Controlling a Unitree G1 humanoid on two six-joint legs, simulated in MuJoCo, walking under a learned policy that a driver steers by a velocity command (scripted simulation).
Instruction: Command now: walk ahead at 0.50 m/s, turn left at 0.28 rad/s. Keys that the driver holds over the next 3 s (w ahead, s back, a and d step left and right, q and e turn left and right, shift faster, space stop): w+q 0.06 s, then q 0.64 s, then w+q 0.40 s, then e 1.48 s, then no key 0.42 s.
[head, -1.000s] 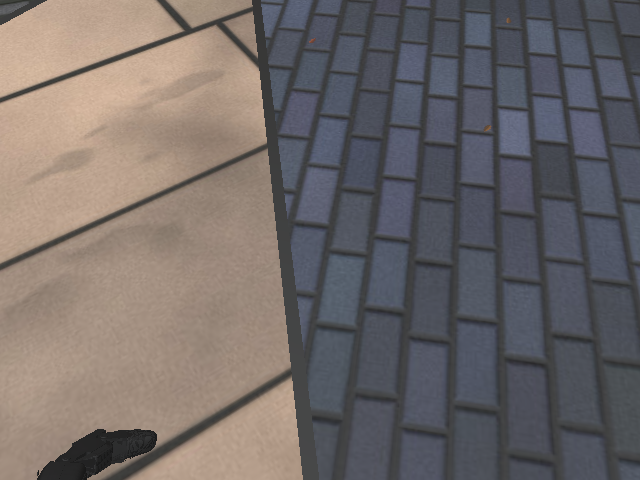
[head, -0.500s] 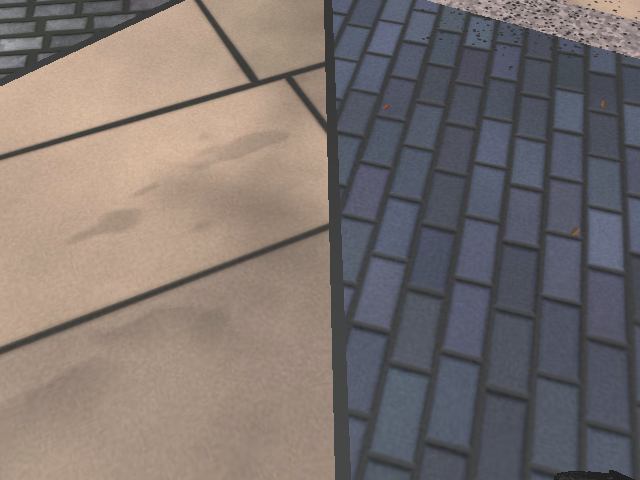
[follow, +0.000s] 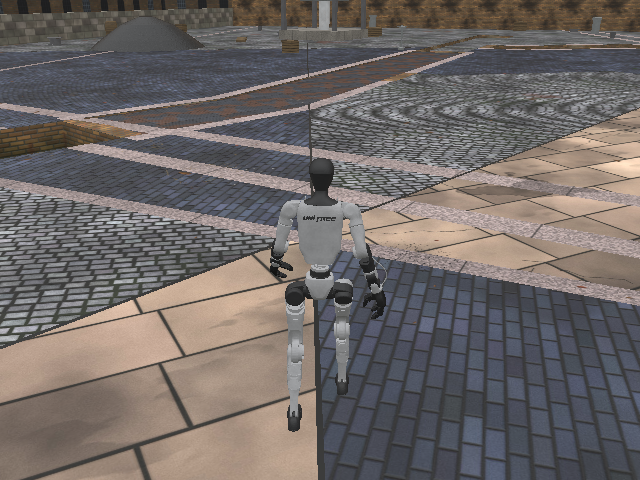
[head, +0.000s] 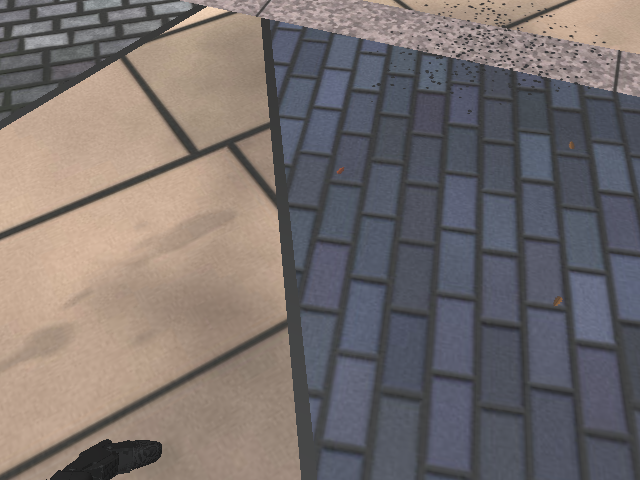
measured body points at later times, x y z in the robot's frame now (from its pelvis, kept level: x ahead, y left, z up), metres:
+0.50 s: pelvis +0.19 +0.01 +0.00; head +0.23 +0.04 +0.44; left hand +0.24 +0.32 -0.13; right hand +0.42 -0.21 -0.09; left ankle +0.26 +0.12 -0.73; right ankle +0.13 -0.13 -0.70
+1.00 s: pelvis +0.28 +0.00 +0.02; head +0.29 -0.01 +0.47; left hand +0.17 +0.29 -0.09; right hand +0.57 -0.14 -0.08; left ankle +0.24 +0.14 -0.67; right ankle +0.32 -0.11 -0.73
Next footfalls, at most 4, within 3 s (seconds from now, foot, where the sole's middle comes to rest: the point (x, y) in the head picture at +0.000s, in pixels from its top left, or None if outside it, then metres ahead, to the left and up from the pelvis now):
0.46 left None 0.30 0.13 -0.76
0.88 right None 0.35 -0.09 -0.76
1.30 left None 0.37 0.29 -0.76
1.72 right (283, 468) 0.50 0.07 -0.76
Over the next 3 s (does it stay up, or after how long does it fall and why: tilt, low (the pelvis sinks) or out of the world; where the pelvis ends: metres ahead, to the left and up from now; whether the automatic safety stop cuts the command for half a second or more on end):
stays up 0.42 0.11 0.01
